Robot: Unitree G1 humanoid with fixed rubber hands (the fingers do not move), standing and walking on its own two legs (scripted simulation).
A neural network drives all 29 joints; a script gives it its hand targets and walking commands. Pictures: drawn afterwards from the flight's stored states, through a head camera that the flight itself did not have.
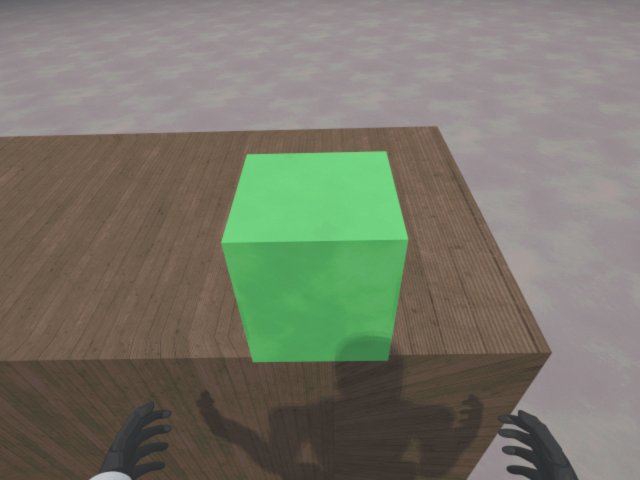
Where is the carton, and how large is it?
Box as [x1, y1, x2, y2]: [221, 151, 407, 361]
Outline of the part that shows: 385,151 247,154 221,243 253,361 387,360 407,244 407,236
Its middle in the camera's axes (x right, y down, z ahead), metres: +0.00 +0.02 +0.59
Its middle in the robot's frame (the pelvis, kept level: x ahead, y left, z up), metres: +0.43 +0.02 +0.07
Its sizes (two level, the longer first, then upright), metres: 0.210 0.200 0.250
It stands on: a pedestal, 0.72 m high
